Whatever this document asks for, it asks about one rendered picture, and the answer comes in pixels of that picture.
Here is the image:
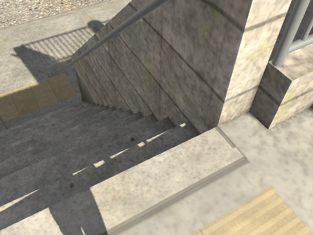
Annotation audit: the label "stairs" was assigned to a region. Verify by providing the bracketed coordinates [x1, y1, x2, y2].
[0, 101, 200, 230]

